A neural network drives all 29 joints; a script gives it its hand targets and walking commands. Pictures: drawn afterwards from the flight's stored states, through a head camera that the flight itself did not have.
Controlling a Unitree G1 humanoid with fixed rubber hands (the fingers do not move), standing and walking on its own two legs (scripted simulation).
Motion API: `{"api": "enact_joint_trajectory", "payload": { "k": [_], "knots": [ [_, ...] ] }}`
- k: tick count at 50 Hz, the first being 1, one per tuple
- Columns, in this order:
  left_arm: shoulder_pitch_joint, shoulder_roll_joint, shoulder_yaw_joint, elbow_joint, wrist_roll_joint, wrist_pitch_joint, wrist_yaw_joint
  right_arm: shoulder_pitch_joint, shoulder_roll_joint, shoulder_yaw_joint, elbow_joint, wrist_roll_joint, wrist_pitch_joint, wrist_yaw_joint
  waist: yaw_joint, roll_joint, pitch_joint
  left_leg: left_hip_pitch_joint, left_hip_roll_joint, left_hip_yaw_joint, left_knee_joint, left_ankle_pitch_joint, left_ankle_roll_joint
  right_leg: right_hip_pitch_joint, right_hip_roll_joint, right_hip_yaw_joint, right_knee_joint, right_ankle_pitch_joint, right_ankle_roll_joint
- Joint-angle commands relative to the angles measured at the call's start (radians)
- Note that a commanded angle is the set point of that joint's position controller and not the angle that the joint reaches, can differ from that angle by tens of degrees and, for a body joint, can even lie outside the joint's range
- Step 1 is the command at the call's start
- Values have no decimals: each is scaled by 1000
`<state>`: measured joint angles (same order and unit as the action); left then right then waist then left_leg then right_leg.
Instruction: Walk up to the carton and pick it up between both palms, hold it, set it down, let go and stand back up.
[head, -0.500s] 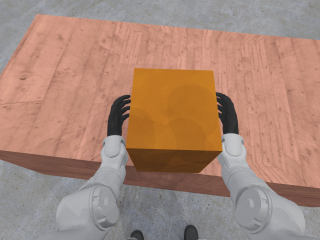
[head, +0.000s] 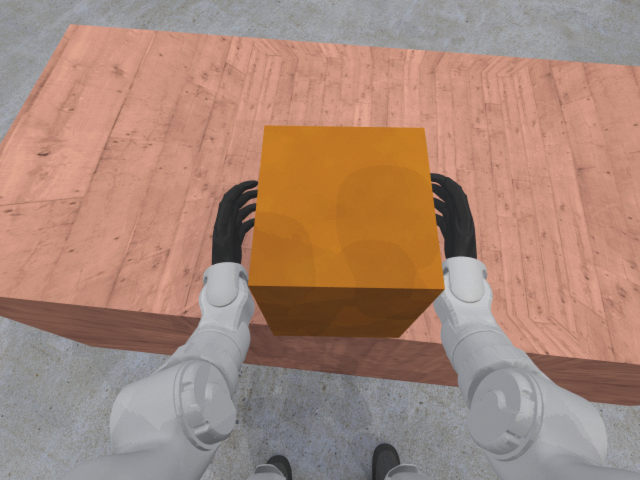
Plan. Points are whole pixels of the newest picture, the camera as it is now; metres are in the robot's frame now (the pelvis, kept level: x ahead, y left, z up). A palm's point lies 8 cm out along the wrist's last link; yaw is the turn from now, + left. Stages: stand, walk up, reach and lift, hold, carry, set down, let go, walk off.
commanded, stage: set down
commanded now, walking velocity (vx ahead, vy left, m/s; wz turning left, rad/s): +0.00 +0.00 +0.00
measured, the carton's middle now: (339, 244) +0.43 +0.00 -0.07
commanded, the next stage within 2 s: none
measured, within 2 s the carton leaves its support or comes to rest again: neither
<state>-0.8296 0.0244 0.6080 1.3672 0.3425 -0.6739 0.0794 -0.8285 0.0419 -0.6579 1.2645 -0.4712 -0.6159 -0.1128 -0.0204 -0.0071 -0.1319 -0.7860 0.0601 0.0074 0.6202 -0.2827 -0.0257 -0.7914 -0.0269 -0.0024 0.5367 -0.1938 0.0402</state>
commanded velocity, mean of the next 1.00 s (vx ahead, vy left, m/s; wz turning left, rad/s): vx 0.00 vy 0.00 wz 0.00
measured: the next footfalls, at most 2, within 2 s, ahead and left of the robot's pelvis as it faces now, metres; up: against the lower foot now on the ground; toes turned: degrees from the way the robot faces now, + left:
none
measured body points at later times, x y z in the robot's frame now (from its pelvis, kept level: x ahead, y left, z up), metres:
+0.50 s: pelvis -0.01 +0.00 -0.01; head +0.14 +0.02 +0.41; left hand +0.43 +0.15 -0.04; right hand +0.43 -0.14 -0.02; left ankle -0.02 +0.13 -0.72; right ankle +0.01 -0.15 -0.72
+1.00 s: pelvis -0.02 +0.01 -0.05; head +0.13 +0.01 +0.37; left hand +0.43 +0.23 -0.05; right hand +0.45 -0.17 -0.04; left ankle -0.02 +0.13 -0.72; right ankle +0.01 -0.15 -0.72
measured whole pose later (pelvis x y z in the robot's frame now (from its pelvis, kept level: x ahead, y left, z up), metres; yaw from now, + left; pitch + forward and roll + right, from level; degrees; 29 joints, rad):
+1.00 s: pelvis -0.02 +0.01 -0.05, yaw -1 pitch +33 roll -2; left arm -1.06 0.27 -0.10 1.68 -0.36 -0.64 0.05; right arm -1.06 -0.22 0.03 1.58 0.26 -0.57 -0.05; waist 0.02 0.02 -0.26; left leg -1.14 0.07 -0.01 0.99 -0.41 -0.03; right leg -1.15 -0.02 0.00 0.90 -0.32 0.05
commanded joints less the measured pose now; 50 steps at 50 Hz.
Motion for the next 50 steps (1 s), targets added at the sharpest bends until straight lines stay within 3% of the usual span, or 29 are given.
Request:
{"api": "enact_joint_trajectory", "payload": {
  "k": [1, 12, 20, 24, 29, 33, 37, 42, 50],
  "knots": [
    [-366, -308, -160, 63, 109, 31, -105, -233, 550, 233, 189, -160, 40, 146, 41, 16, -508, 79, -58, 116, -31, 281, 1, 421, 32, -66, 45, 288, -38],
    [-380, -268, -140, 62, 107, 48, -92, -249, 507, 209, 192, -145, 53, 146, 47, 25, -515, 78, -57, 113, 16, 257, 6, 330, 37, -68, 72, 200, -42],
    [-383, -109, -112, 52, 64, 63, -55, -270, 322, 195, 189, -73, 55, 111, 48, 21, -544, 80, -57, 112, 40, 267, 5, 312, 40, -58, 88, 188, -44],
    [-396, 44, -163, 50, -41, 67, -14, -296, 129, 238, 194, 49, 46, 68, 44, 25, -607, 94, -56, 112, 68, 310, -7, 291, 51, -47, 108, 206, -49],
    [-464, 211, -359, 96, -315, 52, 46, -373, -116, 454, 237, 373, 30, 15, 50, 76, -796, 145, -52, 97, 151, 421, -45, 216, 75, -34, 154, 254, -67],
    [-507, 265, -476, 165, -478, 11, 39, -448, -206, 571, 195, 529, 15, 13, 64, 74, -895, 121, -60, 85, 224, 449, -63, 156, 85, -44, 214, 259, -65],
    [-539, 300, -578, 238, -587, -1, 11, -507, -300, 609, 173, 610, 11, 24, 42, 66, -908, 86, -67, 83, 272, 424, -80, 108, 86, -56, 265, 242, -52],
    [-568, 310, -684, 276, -674, 7, -23, -539, -368, 652, 229, 685, 13, 45, 13, 54, -897, 87, -66, 79, 315, 433, -90, 42, 88, -71, 308, 246, -41],
    [-569, 356, -732, 106, -733, 21, -47, -546, -429, 737, 177, 800, 31, 85, 19, 50, -1022, 130, -74, 76, 341, 521, -97, 51, 94, -76, 322, 329, -24]
  ]
}}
